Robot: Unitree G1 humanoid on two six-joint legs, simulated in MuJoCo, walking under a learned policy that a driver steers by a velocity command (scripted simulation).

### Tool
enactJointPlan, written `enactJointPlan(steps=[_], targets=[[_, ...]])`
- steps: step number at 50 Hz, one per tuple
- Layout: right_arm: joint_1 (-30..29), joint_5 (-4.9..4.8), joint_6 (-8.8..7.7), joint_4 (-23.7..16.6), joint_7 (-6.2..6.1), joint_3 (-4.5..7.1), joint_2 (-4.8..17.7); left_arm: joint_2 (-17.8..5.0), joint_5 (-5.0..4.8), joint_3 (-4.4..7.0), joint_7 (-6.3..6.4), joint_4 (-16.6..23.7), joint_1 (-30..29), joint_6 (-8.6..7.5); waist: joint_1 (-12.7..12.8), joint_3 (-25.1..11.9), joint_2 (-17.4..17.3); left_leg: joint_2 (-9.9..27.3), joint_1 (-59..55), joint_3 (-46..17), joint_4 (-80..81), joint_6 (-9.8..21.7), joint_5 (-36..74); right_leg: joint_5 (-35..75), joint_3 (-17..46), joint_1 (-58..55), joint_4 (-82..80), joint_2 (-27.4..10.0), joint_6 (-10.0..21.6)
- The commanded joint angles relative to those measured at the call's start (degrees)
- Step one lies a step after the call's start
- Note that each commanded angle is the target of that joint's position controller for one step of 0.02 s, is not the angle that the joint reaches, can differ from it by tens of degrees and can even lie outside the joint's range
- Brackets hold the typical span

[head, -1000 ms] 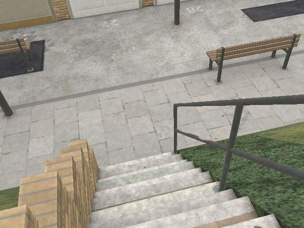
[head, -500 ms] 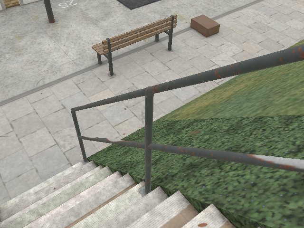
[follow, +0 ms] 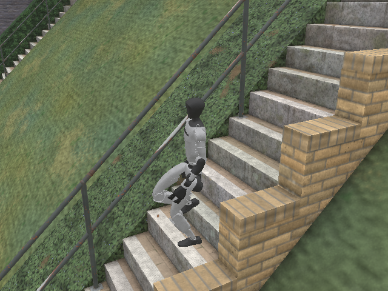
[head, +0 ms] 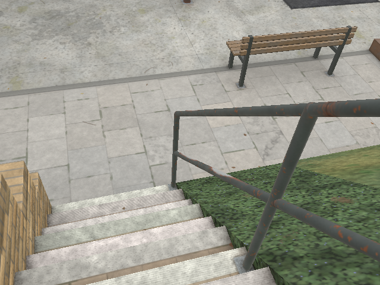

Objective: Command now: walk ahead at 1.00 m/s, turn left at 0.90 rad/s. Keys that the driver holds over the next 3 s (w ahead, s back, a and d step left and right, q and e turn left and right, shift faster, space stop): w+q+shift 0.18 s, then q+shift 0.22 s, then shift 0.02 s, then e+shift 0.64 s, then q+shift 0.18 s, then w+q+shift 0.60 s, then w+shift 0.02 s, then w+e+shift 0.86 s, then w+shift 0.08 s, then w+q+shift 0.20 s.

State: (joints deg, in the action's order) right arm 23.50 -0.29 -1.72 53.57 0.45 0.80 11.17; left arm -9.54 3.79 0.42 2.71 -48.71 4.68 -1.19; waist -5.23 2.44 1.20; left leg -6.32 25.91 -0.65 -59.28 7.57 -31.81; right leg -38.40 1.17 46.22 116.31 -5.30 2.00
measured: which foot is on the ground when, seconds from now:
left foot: down 0.00-0.32, up 0.34-0.62, down 0.64-1.00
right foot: up 0.00-0.34, down 0.36-0.68, up 0.70-0.92, down 0.94-1.00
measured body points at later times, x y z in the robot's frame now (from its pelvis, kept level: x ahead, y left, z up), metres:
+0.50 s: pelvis +0.31 -0.08 -0.19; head +0.28 -0.07 +0.26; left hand +0.11 +0.14 -0.34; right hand +0.52 -0.25 -0.29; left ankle +0.28 +0.06 -0.69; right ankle +0.31 -0.18 -0.90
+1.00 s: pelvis +0.42 -0.15 -0.30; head +0.43 -0.15 +0.15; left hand +0.62 +0.13 -0.36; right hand +0.46 -0.41 -0.43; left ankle +0.35 +0.05 -0.90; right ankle +0.54 -0.27 -0.93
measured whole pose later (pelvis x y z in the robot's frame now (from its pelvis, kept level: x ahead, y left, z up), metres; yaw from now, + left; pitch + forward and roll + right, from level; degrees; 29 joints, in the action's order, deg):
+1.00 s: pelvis +0.42 -0.15 -0.30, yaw +10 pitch +1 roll -3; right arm 22.7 6.4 -7.1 48.9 -2.4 -1.4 16.0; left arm -18.1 9.5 3.5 -2.5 -35.8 4.2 -0.6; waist -8.7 0.1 -4.1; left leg 23.7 36.4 1.1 -81.4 -9.8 -44.6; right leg 20.2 -5.1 43.9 66.2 -3.7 2.5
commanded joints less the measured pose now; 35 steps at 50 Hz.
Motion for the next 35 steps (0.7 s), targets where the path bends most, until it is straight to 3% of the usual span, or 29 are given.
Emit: enactJointPlan(steps=[1, 2, 4, 5, 6, 7, 9, 12, 14, 15, 16, 17, 18, 19, 20, 21, 22, 23, 24, 25, 26, 27, 28, 29, 30, 32, 33, 34, 35], targets=[[0.1, 1.33, -1.67, -3.6, -0.96, 0.96, 8.5, -4.2, 0.61, 0.41, 0.04, 6.5, -3.8, -0.54, 6.4, 2.7, -4.0, 19.1, -3.4, -47.2, 27.8, 14.2, 10.1, 22.3, 7.6, 23.2, -25.2, 0.2, -5.8], [-4.7, 1.13, -1.6, -7.1, -1.23, 0.03, 6.0, -4.4, 0.1, 0.44, -0.65, 7.9, -7.2, 0.09, 7.0, 2.7, -0.3, 14.8, 6.9, -44.2, 27.6, 13.0, 10.3, 31.6, 5.1, 12.9, -36.4, 2.0, -7.1], [-3.7, 0.44, -1.45, -6.0, -0.9, 1.26, 9.3, -3.3, 0.28, 0.8, -1.22, 1.5, 3.3, 1.44, 9.7, -4.2, -6.7, 12.9, 11.4, -36.3, 22.4, 10.7, 32.9, 41.3, 1.9, -5.8, -33.4, 2.8, -5.4], [1.3, -0.25, -2.12, -3.3, -1.22, 1.57, 8.5, -6.3, -0.01, 2.14, -1.11, 2.2, 1.8, 1.23, 7.6, -2.9, -8.1, 12.0, -0.3, -37.7, 15.0, 11.5, 31.6, 45.8, 7.0, 4.9, -35.8, 1.2, -5.0], [6.2, -0.4, -1.97, -2.1, -1.45, 1.31, 7.2, -8.6, -0.55, 3.13, -1.49, 4.2, -4.2, 1.05, 4.6, -1.5, -4.5, 8.2, -8.9, -33.8, 7.5, 10.5, 27.1, 48.9, 7.4, 12.8, -45.5, 2.2, -4.0], [7.7, -0.08, -1.95, -2.7, -1.65, 1.18, 6.7, -6.9, -0.49, 2.8, -1.72, 6.4, -10.0, 0.48, 1.9, -1.0, -6.3, 6.9, -12.8, -34.0, 4.9, 10.7, 27.6, 49.1, 7.2, 15.2, -49.9, 3.2, -3.6], [3.4, -0.83, -1.55, -5.3, -3.12, 1.0, 4.7, -3.6, -1.34, 1.23, -3.35, 8.2, -12.2, -1.31, 1.6, -1.8, -1.8, 2.3, 1.1, -30.0, 4.8, 8.5, 7.0, 70.5, 4.3, -5.7, -67.7, 5.6, -3.8], [1.2, 0.44, -0.64, -6.2, -1.88, 1.85, 7.0, -2.3, -2.77, 1.5, -3.09, 8.2, -9.1, -1.58, -0.9, 1.8, -6.9, -0.4, 2.2, -28.8, 4.6, 8.3, 12.2, 62.4, 0.9, -18.0, -78.9, 9.7, -2.9], [-1.0, 1.26, -0.46, -5.8, -2.12, 1.67, 4.1, -3.4, -4.24, 1.98, -1.43, 6.2, 3.0, -2.87, 2.4, 0.3, -11.7, -2.9, 5.4, -24.1, -6.7, 5.0, 10.5, 73.7, 3.4, -31.2, -86.4, 8.1, -2.8], [-5.7, 1.99, -0.09, -6.4, -2.99, 2.14, 5.9, -4.7, -4.95, 2.55, -1.04, 4.6, 10.5, -3.13, 7.4, -2.0, -13.4, -3.8, 6.5, -24.0, -14.7, 3.6, 10.4, 79.4, 5.8, -38.9, -90.5, 6.1, -2.5], [-2.2, 11.42, -2.44, -10.0, 2.79, -2.03, 5.8, -10.3, 7.48, 2.88, -8.57, -9.3, 42.9, -3.65, 14.4, 5.0, -3.0, -3.8, 23.4, -19.3, -40.0, -9.4, 16.2, 77.5, 2.6, -66.7, -81.0, -2.6, 0.7], [-11.6, 5.96, -3.2, -11.7, 4.54, 1.05, 13.8, -11.3, 5.73, 4.75, -7.36, -13.4, 61.3, -3.23, 31.1, 2.0, 17.6, -12.3, 29.9, -13.8, -63.1, -12.4, -12.1, 72.9, 0.2, -74.2, -96.6, -2.4, 2.6], [-8.3, 2.08, -2.38, -13.6, 5.42, 0.09, 11.8, -14.8, 5.3, 4.6, -7.87, -14.2, 56.6, -2.96, 23.9, 8.3, 13.1, -13.1, 33.2, -15.7, -74.3, -10.9, -16.1, 73.9, 7.2, -65.1, -108.6, -8.9, 5.9], [13.9, 2.05, -1.86, -13.8, 9.01, -0.73, 1.4, -20.9, 2.32, 4.65, -9.3, -6.8, 33.8, -3.64, 0.1, -6.5, 11.0, -6.0, 39.7, -10.3, -76.8, -7.6, -10.6, 129.5, 12.0, -71.2, -73.2, -19.1, 18.7], [21.7, 2.66, -1.02, -10.3, 9.59, -1.58, 2.5, -15.7, 3.82, 3.59, -8.59, -0.3, 18.4, -3.54, -1.6, -16.8, 4.7, 1.1, 42.6, -7.7, -71.6, -7.4, -5.9, 126.4, 11.1, -68.1, -72.5, -21.1, 19.4], [13.0, 2.76, -0.59, -14.2, 8.28, -1.67, 4.1, -13.7, 2.3, 3.14, -7.32, 2.7, 11.6, -3.64, 0.2, -13.0, 3.9, 3.1, 45.1, -6.8, -69.3, -8.4, -1.2, 109.9, 10.1, -55.3, -76.0, -17.9, 16.6], [4.3, 2.99, -0.36, -18.2, 6.98, -2.06, 4.1, -11.1, 1.63, 2.12, -6.6, 1.7, 12.1, -4.1, -1.8, -6.5, 6.0, 6.6, 44.5, -5.8, -71.5, -9.5, 2.9, 101.1, 14.8, -41.0, -79.2, -17.2, 15.3], [-0.7, 6.0, -0.93, -20.1, 7.09, -3.24, 1.0, -5.6, 1.25, 0.47, -3.65, -0.6, 16.3, -5.44, -0.2, -1.6, 2.8, 11.7, 47.3, -6.0, -50.9, -10.5, 15.0, 87.1, 12.1, -36.9, -83.3, -14.5, 11.7], [-3.5, 6.78, -0.11, -18.8, 7.73, -3.94, 0.2, -5.1, 2.0, -0.59, -3.6, -3.3, 16.7, -5.6, 0.3, 10.9, 3.7, 15.1, 46.6, -8.2, -33.1, -9.9, 20.5, 76.6, 16.4, -22.0, -87.8, -14.3, 12.2], [-1.5, 4.48, -0.19, -14.8, 8.52, -2.57, 4.1, -5.0, 1.26, -1.27, -3.33, -2.2, 14.7, -7.18, 1.3, 8.0, -2.9, 14.4, 29.2, -6.1, -15.5, -10.3, 37.6, 75.1, 8.9, -9.0, -85.8, -6.4, 9.9], [-1.4, 4.21, -0.01, -11.9, 9.88, -2.89, 2.0, -6.9, 1.18, -1.93, -3.38, -4.8, 17.9, -8.25, 0.0, 2.4, 2.5, 13.0, 14.1, -1.5, -18.8, -11.8, 45.3, 73.7, 5.3, -1.2, -81.7, -1.7, 6.9], [2.0, 4.16, -0.27, -11.0, 10.42, -2.84, 3.0, -12.9, 1.89, -0.86, -3.74, -4.9, 16.4, -8.46, -2.4, -0.5, 6.1, 10.8, 6.8, -0.6, -26.8, -12.2, 46.8, 70.5, 7.8, 4.1, -79.6, -1.1, 6.2], [2.8, 5.06, -0.68, -10.4, 10.22, -2.0, 6.4, -19.5, 1.77, 1.04, -4.13, -3.6, 14.4, -8.71, -2.2, -3.1, 2.9, 7.9, 3.7, 1.6, -27.0, -12.3, 43.4, 67.8, 6.9, 3.5, -75.7, 0.7, 4.6], [0.9, 2.36, 2.59, -5.6, 1.34, 0.24, 5.9, -13.4, -8.77, 0.18, -2.3, -4.5, 21.5, -6.11, 0.2, -9.3, -5.0, 5.8, -0.2, 3.7, -13.6, -8.5, 36.2, 75.4, 11.4, -16.1, -76.5, -5.5, 4.0], [-5.0, 5.74, 0.14, -11.7, 5.44, -1.55, 8.7, -20.2, 0.95, 0.1, -5.0, -4.2, 18.2, -8.09, -0.5, 2.5, 6.7, 7.1, 2.5, 2.1, -21.4, -12.2, 30.7, 70.9, 10.0, -2.2, -70.0, 0.9, 0.5], [6.4, 5.49, -1.23, -7.8, 4.75, 1.06, 12.7, -24.5, -0.64, 1.71, -6.88, 5.5, -3.9, -8.52, -10.7, -6.5, 1.1, 5.3, -21.0, 3.6, -7.1, -10.3, 30.0, 81.0, 13.0, 4.8, -62.8, 0.3, 0.2], [12.6, 3.58, -1.54, -6.5, 2.98, 3.51, 18.4, -24.3, 0.3, 4.08, -7.01, 6.4, 3.0, -8.07, -10.3, -11.2, -5.6, 10.1, -29.0, -0.8, 0.6, -0.4, 48.1, 79.6, 12.6, 4.9, -52.8, 3.8, -0.8], [14.5, 3.53, -1.75, -8.2, 1.5, 4.59, 22.1, -14.6, 2.05, 2.77, -6.33, 6.7, 11.0, -7.89, -10.1, -24.1, -16.5, 26.1, -36.2, -28.5, 10.5, 18.6, 62.9, 32.6, 9.5, 10.7, -29.6, 9.0, -5.1], [16.7, 5.8, -3.71, -6.7, 0.49, 3.12, 18.3, -9.5, -0.49, 1.08, -5.79, 10.3, 5.9, -6.75, -9.4, -17.1, -8.2, 32.4, -29.4, -42.6, 15.9, 25.0, 68.2, -5.9, 8.2, 20.5, -23.4, 11.3, -5.8]])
